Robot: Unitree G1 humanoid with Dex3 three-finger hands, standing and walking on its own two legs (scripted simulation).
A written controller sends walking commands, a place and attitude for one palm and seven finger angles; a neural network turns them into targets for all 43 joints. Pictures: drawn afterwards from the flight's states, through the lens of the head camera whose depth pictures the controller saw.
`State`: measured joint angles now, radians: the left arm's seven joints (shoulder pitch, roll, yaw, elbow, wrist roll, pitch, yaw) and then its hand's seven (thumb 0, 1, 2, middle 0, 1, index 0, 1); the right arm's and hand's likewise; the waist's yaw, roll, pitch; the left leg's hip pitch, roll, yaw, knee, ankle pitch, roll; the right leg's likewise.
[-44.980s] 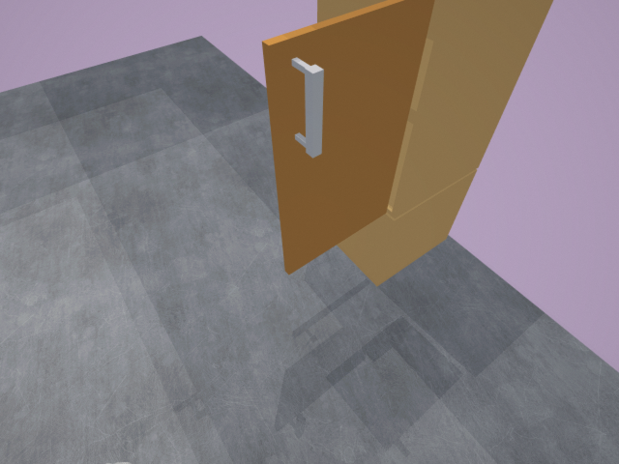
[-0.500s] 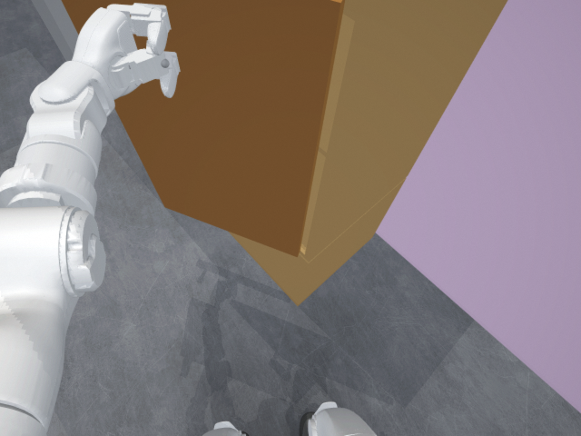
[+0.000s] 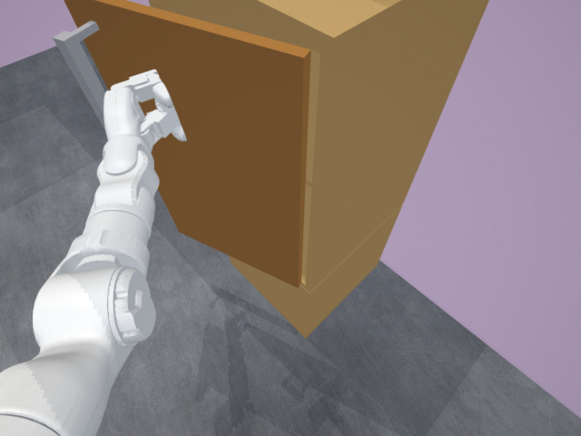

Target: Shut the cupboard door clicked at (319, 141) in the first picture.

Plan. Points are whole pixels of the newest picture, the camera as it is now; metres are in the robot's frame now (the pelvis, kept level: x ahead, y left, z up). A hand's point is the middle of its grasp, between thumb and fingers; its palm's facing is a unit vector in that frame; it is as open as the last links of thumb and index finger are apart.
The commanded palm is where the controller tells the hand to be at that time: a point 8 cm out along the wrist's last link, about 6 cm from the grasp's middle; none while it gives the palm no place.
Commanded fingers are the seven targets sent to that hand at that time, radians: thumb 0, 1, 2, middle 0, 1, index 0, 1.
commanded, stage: pull the fist back off the door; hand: left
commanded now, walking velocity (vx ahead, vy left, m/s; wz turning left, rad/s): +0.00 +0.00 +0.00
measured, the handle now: (101, 80) +0.61 +0.23 +0.16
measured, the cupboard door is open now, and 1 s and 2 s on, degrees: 19 19 19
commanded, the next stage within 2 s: draw the hand back to the body in 0.44 s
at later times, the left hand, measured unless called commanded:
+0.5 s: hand (167, 153) +0.42 +0.11 +0.17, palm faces +0.07 -1.00 -0.03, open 3.1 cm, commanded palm +0.40 +0.16 +0.16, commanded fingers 0.00 0.90 0.90 -1.30 -1.50 -1.30 -1.50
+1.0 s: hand (78, 219) +0.34 +0.19 +0.18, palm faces +0.10 -0.99 +0.00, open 3.1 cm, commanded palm +0.29 +0.23 +0.17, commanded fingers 0.00 0.90 0.90 -1.22 -1.41 -1.22 -1.41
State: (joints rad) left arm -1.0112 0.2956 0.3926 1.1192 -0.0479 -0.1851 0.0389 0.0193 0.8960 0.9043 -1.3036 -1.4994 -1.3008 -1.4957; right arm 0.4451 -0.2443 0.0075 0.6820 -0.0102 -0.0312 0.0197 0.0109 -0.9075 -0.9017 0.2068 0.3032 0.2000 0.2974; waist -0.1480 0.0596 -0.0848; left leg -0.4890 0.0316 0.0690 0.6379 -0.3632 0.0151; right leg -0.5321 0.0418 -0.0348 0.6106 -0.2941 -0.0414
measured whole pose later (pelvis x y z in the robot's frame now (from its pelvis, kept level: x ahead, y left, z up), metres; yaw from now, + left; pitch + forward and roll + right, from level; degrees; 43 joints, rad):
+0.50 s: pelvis -0.03 +0.01 +0.01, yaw +3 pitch +4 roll +0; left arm -0.84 0.15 0.13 0.86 -0.09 -0.09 0.08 0.01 0.89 0.90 -1.31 -1.50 -1.31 -1.50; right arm 0.23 -0.24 0.02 0.66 0.04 -0.05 -0.03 0.01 -0.91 -0.90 0.20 0.30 0.20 0.30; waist -0.06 0.03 -0.04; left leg -0.35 -0.01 0.04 0.58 -0.30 0.03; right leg -0.39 0.00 -0.06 0.57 -0.26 -0.03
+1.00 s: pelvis -0.02 +0.01 +0.01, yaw +1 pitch +0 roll +0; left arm -0.34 0.21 0.19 0.29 -0.19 0.01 -0.07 0.02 0.90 0.90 -1.30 -1.50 -1.30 -1.50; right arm 0.29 -0.27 0.00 0.65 0.07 -0.05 -0.07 0.02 -0.91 -0.90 0.20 0.30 0.20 0.30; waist 0.00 0.05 -0.04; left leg -0.20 0.00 0.06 0.50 -0.29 0.03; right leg -0.24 0.01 -0.04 0.48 -0.24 -0.02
